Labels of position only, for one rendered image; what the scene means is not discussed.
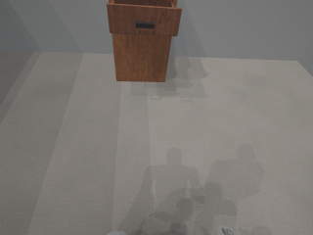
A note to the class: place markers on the cabinet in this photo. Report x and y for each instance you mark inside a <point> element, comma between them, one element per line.
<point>141,57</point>

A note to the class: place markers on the drawer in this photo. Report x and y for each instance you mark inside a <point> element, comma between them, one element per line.
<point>123,15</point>

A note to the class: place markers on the handle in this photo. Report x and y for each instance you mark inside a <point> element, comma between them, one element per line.
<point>145,24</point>

